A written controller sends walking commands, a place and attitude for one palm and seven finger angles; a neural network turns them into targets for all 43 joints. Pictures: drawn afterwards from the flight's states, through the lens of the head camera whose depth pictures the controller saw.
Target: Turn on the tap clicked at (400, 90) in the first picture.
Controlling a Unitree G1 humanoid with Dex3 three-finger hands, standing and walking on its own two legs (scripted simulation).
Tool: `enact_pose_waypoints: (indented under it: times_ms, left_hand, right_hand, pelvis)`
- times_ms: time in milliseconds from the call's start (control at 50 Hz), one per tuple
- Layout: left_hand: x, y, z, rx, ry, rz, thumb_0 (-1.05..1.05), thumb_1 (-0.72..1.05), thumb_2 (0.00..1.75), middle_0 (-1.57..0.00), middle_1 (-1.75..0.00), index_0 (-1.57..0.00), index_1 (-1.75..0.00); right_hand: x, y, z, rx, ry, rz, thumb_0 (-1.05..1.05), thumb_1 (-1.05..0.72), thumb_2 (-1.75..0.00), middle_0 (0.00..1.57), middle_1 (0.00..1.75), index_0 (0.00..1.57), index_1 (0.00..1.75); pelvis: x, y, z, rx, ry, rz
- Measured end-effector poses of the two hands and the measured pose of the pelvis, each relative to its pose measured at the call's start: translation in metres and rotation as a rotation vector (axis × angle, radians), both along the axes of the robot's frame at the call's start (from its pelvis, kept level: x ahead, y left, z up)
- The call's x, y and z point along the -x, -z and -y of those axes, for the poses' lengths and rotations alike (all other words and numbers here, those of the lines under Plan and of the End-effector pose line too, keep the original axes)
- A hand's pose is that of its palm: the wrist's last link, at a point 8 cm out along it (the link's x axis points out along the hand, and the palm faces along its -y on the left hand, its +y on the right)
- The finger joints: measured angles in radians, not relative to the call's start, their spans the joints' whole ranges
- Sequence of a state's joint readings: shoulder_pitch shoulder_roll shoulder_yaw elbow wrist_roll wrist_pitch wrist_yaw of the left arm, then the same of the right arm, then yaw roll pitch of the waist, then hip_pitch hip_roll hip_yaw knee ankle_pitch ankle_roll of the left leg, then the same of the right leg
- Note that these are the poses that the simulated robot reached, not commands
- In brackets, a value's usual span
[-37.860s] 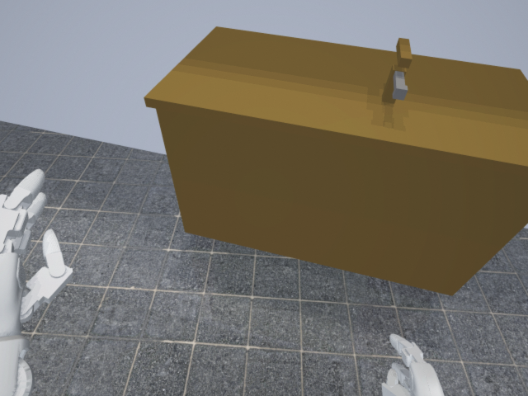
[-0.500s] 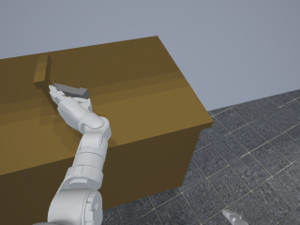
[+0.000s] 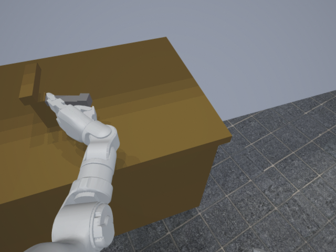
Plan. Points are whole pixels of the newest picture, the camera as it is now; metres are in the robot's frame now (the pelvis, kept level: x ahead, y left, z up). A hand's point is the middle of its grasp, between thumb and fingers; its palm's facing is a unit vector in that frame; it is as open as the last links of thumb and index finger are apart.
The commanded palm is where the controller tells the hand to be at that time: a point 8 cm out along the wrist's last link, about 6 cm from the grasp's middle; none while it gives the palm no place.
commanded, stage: push the lever round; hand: left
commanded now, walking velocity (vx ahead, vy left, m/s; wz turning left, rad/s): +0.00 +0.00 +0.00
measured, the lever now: (85, 100) +0.47 +0.21 +0.11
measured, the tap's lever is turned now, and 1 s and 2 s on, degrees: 70 77 77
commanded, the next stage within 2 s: lift the hand up off the lever in 0.10 s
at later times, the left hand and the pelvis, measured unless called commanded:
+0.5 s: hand (90, 105) +0.45 +0.20 +0.11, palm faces +0.81 -0.57 -0.10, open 7.8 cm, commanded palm +0.39 +0.21 +0.12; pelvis +0.00 +0.01 +0.00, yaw -1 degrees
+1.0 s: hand (85, 104) +0.43 +0.19 +0.14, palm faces +0.80 -0.59 -0.10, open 7.8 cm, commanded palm +0.38 +0.21 +0.14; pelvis +0.00 +0.01 +0.01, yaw +0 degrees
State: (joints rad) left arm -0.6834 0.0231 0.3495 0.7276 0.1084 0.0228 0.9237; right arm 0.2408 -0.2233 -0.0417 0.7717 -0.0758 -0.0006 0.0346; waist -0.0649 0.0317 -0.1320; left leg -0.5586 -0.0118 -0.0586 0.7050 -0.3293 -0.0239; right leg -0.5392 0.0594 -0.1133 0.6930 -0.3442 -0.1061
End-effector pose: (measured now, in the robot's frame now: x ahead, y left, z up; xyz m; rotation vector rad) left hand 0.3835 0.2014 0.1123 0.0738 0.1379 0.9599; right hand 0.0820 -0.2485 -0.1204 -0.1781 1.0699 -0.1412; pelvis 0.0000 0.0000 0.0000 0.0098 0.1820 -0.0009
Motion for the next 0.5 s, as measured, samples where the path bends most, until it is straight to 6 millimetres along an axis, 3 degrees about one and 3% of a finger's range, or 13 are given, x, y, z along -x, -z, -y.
enact_pose_waypoints:
  times_ms: [240,500]
  left_hand:
    - [-0.011,-0.001,-0.002,0.007,0.003,-0.007,0.01,0.91,0.92,-0.15,-0.15,-0.14,-0.15]
    - [-0.013,-0.004,-0.008,0.032,-0.001,0.012,0.02,0.9,0.91,-0.15,-0.15,-0.15,-0.15]
  right_hand:
    - [-0.008,-0.002,-0.007,-0.002,-0.011,0.023,0.01,-0.91,-0.9,0.2,0.3,0.2,0.3]
    - [0.002,-0.001,-0.014,-0.012,0.001,-0.004,0.01,-0.91,-0.9,0.2,0.3,0.2,0.3]
  pelvis:
    - [0.0,0.001,-0.004,0.002,0.001,-0.013]
    - [-0.004,0.0,-0.01,0.006,0.01,-0.008]
